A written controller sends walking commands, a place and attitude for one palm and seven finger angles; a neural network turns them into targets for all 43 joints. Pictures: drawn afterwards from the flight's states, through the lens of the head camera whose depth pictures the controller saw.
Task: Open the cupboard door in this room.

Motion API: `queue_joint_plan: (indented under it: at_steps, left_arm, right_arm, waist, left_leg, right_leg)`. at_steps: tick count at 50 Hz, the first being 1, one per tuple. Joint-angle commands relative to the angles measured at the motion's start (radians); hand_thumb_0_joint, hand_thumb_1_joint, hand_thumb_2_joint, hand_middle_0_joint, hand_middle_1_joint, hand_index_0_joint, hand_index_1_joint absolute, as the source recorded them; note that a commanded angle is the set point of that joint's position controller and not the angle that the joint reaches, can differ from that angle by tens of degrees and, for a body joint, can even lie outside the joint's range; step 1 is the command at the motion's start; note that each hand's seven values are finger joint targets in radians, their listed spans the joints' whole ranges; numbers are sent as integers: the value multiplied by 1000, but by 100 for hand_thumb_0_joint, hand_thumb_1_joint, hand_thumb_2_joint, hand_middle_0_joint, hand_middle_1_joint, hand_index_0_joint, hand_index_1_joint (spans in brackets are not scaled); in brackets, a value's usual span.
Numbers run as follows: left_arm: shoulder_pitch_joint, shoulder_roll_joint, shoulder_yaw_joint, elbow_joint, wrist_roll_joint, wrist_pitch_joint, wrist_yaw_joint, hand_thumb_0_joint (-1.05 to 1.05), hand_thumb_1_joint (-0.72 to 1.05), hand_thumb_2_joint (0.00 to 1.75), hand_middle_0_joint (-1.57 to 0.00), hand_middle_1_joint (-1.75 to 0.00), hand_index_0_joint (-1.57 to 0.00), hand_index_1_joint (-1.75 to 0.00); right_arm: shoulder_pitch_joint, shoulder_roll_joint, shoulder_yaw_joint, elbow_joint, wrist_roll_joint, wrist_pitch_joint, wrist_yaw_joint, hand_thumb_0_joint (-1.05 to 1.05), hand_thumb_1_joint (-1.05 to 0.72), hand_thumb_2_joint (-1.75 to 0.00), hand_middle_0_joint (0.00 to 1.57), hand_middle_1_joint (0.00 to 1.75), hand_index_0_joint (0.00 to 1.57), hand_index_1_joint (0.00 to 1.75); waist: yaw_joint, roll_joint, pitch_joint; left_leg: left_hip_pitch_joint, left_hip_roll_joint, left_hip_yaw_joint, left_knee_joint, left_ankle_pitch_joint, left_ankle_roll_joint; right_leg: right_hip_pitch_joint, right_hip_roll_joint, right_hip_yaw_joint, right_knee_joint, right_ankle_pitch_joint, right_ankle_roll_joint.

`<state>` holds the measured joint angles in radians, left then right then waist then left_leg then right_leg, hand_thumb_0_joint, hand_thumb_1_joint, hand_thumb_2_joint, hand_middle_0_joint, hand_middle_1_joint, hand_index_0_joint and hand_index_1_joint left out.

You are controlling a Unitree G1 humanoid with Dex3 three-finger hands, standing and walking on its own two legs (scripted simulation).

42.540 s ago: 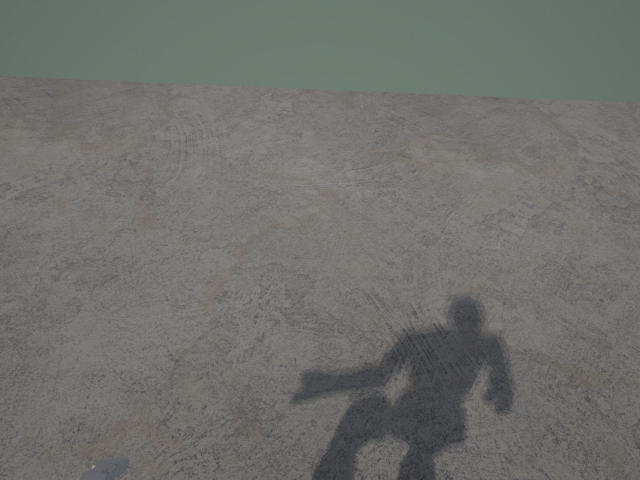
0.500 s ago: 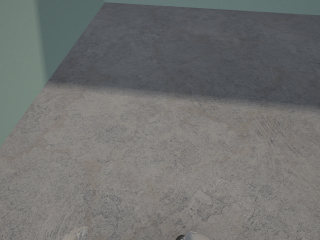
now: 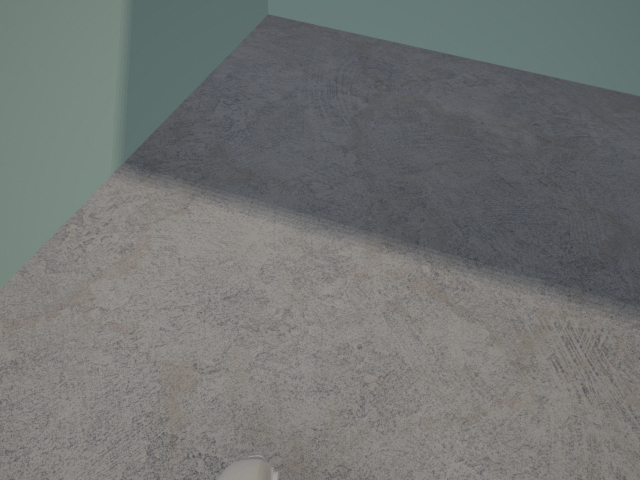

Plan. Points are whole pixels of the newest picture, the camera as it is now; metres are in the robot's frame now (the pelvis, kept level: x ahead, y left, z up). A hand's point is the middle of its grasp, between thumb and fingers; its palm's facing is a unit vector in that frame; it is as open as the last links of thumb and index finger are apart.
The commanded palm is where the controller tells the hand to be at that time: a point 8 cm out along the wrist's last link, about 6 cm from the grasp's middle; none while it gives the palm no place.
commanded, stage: turn to face it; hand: left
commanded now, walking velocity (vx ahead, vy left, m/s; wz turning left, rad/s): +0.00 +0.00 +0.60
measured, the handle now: out of the picture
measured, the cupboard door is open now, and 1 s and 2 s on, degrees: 40 40 40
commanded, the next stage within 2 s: none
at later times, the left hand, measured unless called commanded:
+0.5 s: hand out of the picture +0.11 +0.16 -0.13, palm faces +0.29 -0.91 -0.31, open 7.4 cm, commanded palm none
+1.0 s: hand out of the picture +0.00 +0.14 -0.15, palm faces +0.62 -0.73 -0.27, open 7.4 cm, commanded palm none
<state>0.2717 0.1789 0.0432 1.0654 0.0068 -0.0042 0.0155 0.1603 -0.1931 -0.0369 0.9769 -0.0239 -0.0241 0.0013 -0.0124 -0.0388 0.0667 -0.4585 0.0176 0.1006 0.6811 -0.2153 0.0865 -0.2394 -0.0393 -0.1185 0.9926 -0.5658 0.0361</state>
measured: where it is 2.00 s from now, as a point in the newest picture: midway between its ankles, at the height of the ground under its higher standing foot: outside the picture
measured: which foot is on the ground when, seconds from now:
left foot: down 0.00-0.42, up 0.44-0.80, down 0.82-1.00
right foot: up 0.00-0.40, down 0.42-0.82, up 0.84-1.00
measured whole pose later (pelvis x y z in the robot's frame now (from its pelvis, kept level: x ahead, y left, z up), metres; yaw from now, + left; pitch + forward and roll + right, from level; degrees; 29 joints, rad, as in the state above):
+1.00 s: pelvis +0.09 -0.08 +0.01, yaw +38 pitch +1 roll +0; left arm 0.19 0.27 0.07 0.90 0.02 0.06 0.01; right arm 0.10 -0.23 -0.04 0.88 -0.02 0.03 0.00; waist 0.02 -0.04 0.11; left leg -0.33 -0.02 0.00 0.58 -0.26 0.02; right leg -0.47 -0.10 -0.02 1.08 -0.47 0.08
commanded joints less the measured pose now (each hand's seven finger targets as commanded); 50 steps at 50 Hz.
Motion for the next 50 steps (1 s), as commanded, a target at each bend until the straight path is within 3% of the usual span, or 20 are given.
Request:
queue_joint_plan:
  at_steps: [1,4,14,19,20,21,22,23,24,26,29,34,37,39,40,41,42,43,46,50]
  left_arm:
    - [-68,101,41,-138,12,-4,3,0,90,90,-20,-30,-20,-30]
    - [-21,92,44,-135,12,15,-5,0,90,90,-20,-30,-20,-30]
    - [-140,117,45,-229,13,27,0,0,90,90,-20,-30,-20,-30]
    - [-14,159,52,-214,3,15,9,0,90,90,-20,-30,-20,-30]
    - [29,225,69,-209,12,7,16,0,90,90,-20,-30,-20,-30]
    - [15,310,81,-222,26,2,21,0,90,90,-20,-30,-20,-30]
    - [-35,298,66,-239,20,4,24,0,90,90,-20,-30,-20,-30]
    - [-105,253,56,-259,17,4,26,0,90,90,-20,-30,-20,-30]
    - [-134,200,50,-259,14,-1,26,0,90,90,-20,-30,-20,-30]
    - [-106,176,38,-250,9,-9,21,0,90,90,-20,-30,-20,-30]
    - [7,195,44,-217,11,-14,21,0,90,90,-20,-30,-20,-30]
    - [58,234,52,-197,16,-12,17,0,90,90,-20,-30,-20,-30]
    - [25,247,61,-205,18,-10,15,0,90,90,-20,-30,-20,-30]
    - [-6,251,62,-212,8,-9,9,0,90,90,-20,-30,-20,-30]
    - [-23,233,58,-227,2,-6,4,0,90,90,-20,-30,-20,-30]
    - [-41,156,39,-264,-6,-2,-3,0,90,90,-20,-30,-20,-30]
    - [-91,171,36,-290,3,16,6,0,90,90,-20,-30,-20,-30]
    - [-120,178,38,-311,6,22,12,0,90,90,-20,-30,-20,-30]
    - [-98,173,49,-256,12,39,2,0,90,90,-20,-30,-20,-30]
    - [-65,157,49,-245,13,44,-9,0,90,90,-20,-30,-20,-30]
  right_arm:
    - [132,-192,-38,-34,-2,8,-33,0,-90,-90,20,30,20,30]
    - [68,-190,-39,-64,-2,4,-33,0,-90,-90,20,30,20,30]
    - [93,-221,-77,-79,-5,37,-15,0,-90,-90,20,30,20,30]
    - [12,-210,-86,-119,7,52,-12,0,-90,-90,20,30,20,30]
    - [-4,-163,-82,-135,18,53,-7,0,-90,-90,20,30,20,30]
    - [-11,-105,-73,-158,19,48,-3,0,-90,-90,20,30,20,30]
    - [-13,-164,-81,-154,7,50,4,0,-90,-90,20,30,20,30]
    - [35,-152,-83,-146,5,58,10,0,-90,-90,20,30,20,30]
    - [22,-135,-81,-116,2,69,12,0,-90,-90,20,30,20,30]
    - [12,-124,-67,-116,7,73,20,0,-90,-90,20,30,20,30]
    - [-71,-95,-48,-134,10,71,26,0,-90,-90,20,30,20,30]
    - [-120,-94,-34,-151,14,68,28,0,-90,-90,20,30,20,30]
    - [-101,-108,-34,-153,14,63,25,0,-90,-90,20,30,20,30]
    - [-1,-145,-44,-134,8,57,20,0,-90,-90,20,30,20,30]
    - [80,-204,-61,-114,2,49,16,0,-90,-90,20,30,20,30]
    - [154,-320,-91,-108,-3,41,9,0,-90,-90,20,30,20,30]
    - [193,-350,-92,-92,9,51,1,0,-90,-90,20,30,20,30]
    - [151,-330,-85,-107,5,52,-1,0,-90,-90,20,30,20,30]
    - [-11,-260,-66,-151,0,45,-20,0,-90,-90,20,30,20,30]
    - [-50,-262,-71,-162,-4,46,-12,0,-90,-90,20,30,20,30]
  waist:
    - [-18,205,-101]
    - [20,150,-143]
    - [-24,204,-148]
    - [42,180,-162]
    - [65,13,-161]
    - [70,-286,-118]
    - [47,-218,-89]
    - [0,-148,-75]
    - [-12,-175,-54]
    - [-10,-192,-62]
    - [38,-126,-85]
    - [59,-175,-103]
    - [34,-169,-113]
    - [-27,-127,-153]
    - [-73,-3,-210]
    - [-109,311,-248]
    - [-111,260,-264]
    - [-89,136,-188]
    - [-18,229,-87]
    - [9,204,-92]
  left_leg:
    - [194,319,-492,-370,275,116]
    - [158,235,-364,-373,204,68]
    - [229,183,-482,-375,50,67]
    - [79,99,-474,-265,108,7]
    - [-83,15,-383,-131,-58,-53]
    - [-215,-118,-149,132,-318,-136]
    - [-181,-52,-160,354,-381,-123]
    - [-158,-33,-171,440,-320,-121]
    - [-170,-11,-151,499,-265,-136]
    - [-181,7,-100,486,-217,-159]
    - [-166,3,-43,320,-212,-166]
    - [-69,-13,13,119,-205,-150]
    - [46,-24,35,7,-174,-127]
    - [241,-35,36,-163,-9,-104]
    - [437,64,-70,-206,227,-56]
    - [594,373,-493,-242,657,114]
    - [569,436,-533,-242,785,199]
    - [465,424,-463,-265,556,193]
    - [252,259,-377,-330,268,97]
    - [171,191,-345,-351,50,63]
  right_leg:
    - [-301,-50,144,291,78,26]
    - [-237,-40,131,175,166,37]
    - [-223,16,121,-148,138,41]
    - [101,46,118,-556,281,13]
    - [239,-112,271,-711,227,-34]
    - [225,-390,533,-798,268,-143]
    - [90,-458,506,-773,374,-196]
    - [38,-410,407,-753,394,-204]
    - [56,-322,321,-707,542,-179]
    - [139,-260,159,-632,856,-151]
    - [270,-259,106,-573,1079,-128]
    - [302,-284,70,-525,1154,-132]
    - [243,-304,41,-473,1124,-126]
    - [148,-284,-19,-323,1043,-76]
    - [-13,-246,-57,-160,819,-26]
    - [-316,-86,-60,101,20,53]
    - [-365,-68,84,212,-113,43]
    - [-365,-91,113,226,-71,38]
    - [-308,-81,140,169,89,47]
    - [-195,-37,101,-28,119,42]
